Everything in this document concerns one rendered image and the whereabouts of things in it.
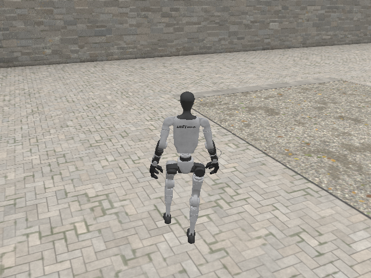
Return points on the left robot upper arm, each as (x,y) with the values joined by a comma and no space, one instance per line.
(165,132)

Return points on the robot left hand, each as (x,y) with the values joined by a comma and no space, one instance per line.
(153,170)

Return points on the robot left foot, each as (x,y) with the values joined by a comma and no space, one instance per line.
(167,219)

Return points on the robot left forearm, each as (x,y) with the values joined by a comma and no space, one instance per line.
(157,155)

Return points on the robot right hand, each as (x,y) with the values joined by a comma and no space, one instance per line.
(211,165)

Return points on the right robot upper arm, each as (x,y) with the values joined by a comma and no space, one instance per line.
(207,132)

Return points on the robot right forearm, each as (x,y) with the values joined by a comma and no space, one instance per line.
(213,154)

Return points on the robot left thigh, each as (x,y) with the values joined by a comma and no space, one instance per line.
(171,170)

